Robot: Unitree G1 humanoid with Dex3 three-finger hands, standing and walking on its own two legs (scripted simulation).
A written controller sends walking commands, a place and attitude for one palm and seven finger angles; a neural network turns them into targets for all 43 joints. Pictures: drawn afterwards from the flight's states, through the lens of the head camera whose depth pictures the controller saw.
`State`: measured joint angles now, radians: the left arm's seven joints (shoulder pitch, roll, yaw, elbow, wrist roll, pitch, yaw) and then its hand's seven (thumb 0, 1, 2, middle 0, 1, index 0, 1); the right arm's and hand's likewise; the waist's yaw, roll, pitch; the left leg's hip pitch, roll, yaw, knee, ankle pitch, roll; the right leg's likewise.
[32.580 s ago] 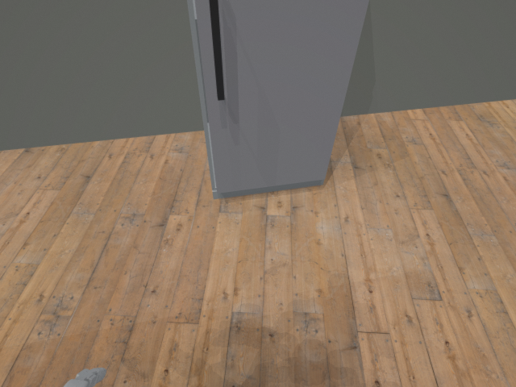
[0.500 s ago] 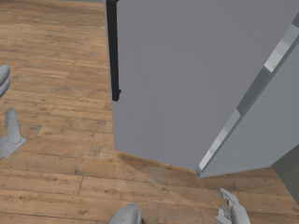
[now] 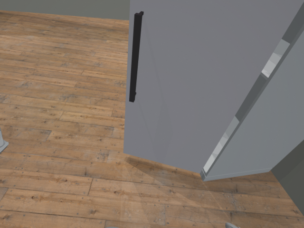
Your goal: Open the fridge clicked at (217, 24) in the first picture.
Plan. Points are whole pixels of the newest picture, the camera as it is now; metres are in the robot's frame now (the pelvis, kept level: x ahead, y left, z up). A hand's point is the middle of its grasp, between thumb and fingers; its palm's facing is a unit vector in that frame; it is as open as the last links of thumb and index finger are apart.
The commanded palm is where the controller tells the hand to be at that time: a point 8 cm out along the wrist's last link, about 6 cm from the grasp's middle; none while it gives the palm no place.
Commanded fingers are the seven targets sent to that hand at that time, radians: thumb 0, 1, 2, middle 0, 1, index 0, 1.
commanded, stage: stop stepping back and stand still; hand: left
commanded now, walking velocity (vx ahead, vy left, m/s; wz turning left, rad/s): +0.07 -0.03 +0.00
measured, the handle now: (136, 62) +0.75 +0.15 +0.09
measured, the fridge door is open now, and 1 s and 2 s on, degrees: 66 66 66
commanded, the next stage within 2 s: let the arm hang, fingers relaxed in 0.88 s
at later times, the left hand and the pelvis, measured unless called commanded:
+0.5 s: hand out of the picture +0.20 +0.36 +0.16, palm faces +0.55 -0.72 -0.42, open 7.4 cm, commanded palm +0.14 +0.37 +0.18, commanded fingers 0.00 0.90 0.90 -0.20 -0.30 -0.20 -0.30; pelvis +0.02 +0.06 +0.00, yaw +3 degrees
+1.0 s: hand (9, 135) +0.24 +0.34 +0.14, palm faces +0.40 -0.78 -0.48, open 7.4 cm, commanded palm none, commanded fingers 0.00 0.90 0.90 -0.20 -0.30 -0.20 -0.30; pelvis +0.05 +0.07 +0.01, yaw +3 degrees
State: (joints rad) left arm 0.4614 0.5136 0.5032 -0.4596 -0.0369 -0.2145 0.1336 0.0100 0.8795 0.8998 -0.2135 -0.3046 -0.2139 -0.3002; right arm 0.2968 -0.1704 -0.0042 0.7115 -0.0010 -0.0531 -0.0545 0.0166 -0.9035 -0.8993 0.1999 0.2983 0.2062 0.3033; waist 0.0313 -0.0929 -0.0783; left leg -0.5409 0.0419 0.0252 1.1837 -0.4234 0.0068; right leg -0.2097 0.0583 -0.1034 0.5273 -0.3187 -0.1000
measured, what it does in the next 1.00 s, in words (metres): steps on the spot: left foot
